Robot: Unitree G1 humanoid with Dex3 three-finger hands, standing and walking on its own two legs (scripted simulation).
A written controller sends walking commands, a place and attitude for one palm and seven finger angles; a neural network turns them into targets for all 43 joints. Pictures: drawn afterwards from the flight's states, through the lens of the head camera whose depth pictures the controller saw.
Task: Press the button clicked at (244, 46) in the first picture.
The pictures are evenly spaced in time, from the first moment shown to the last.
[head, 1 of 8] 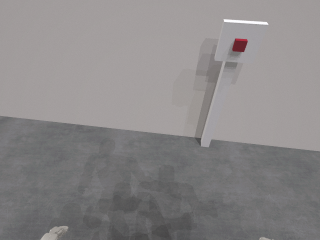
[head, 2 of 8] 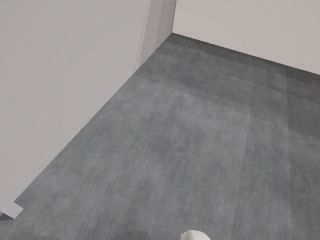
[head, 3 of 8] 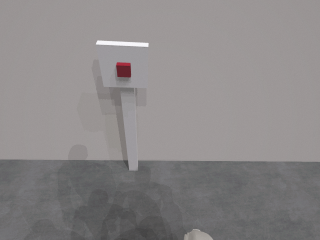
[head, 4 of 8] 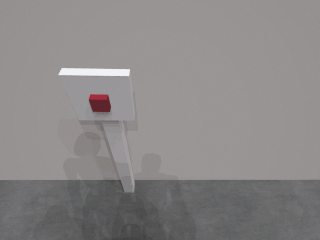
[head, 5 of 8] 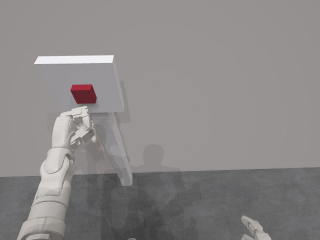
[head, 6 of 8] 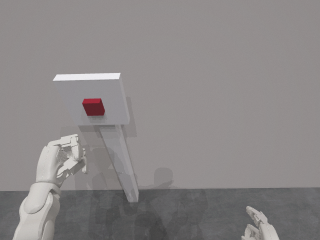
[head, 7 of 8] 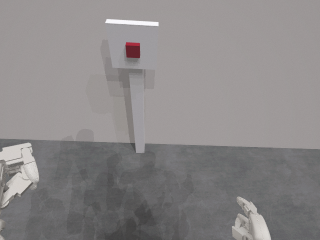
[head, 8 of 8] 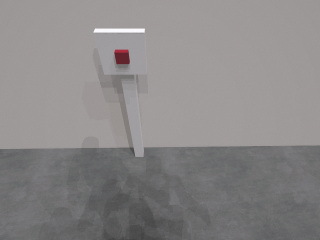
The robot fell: no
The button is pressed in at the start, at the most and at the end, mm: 0 11 0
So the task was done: yes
